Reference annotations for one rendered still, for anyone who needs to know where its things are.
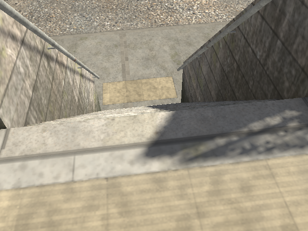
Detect stairs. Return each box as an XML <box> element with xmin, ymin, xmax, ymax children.
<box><xmin>27</xmin><ymin>98</ymin><xmax>280</xmax><ymax>127</ymax></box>

